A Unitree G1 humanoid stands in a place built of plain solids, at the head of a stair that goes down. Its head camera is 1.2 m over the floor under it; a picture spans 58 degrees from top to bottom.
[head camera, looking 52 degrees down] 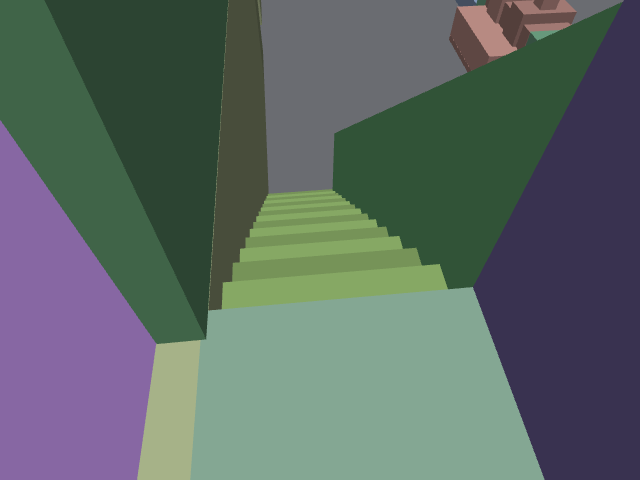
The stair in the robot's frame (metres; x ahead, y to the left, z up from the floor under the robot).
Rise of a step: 0.20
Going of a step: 0.23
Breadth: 0.85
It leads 6 degrees to the left of straight ahead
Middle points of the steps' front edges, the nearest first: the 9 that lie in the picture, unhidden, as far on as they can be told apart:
0.70 -0.07 0.00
0.94 -0.05 -0.20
1.17 -0.03 -0.41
1.40 0.00 -0.61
1.64 0.02 -0.82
1.87 0.04 -1.02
2.10 0.07 -1.22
2.34 0.09 -1.43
2.57 0.12 -1.63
